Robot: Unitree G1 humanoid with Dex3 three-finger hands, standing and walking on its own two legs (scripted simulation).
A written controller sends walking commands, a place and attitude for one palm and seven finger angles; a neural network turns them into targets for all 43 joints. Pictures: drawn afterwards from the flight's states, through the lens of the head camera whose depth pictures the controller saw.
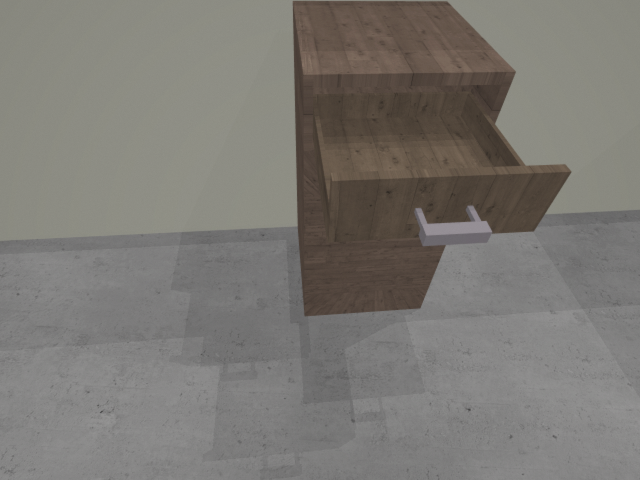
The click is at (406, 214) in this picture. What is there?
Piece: drawer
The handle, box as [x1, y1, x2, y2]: [414, 205, 491, 245]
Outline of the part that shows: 491,230 486,221 480,220 472,205 467,206 466,211 471,220 470,222 427,224 421,209 415,208 414,211 420,227 419,237 422,245 486,242 491,233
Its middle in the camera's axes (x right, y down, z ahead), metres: +0.21 -0.02 +0.63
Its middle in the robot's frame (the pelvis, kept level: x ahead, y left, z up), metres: +0.50 -0.18 +0.03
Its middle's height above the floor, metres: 0.80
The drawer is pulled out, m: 0.29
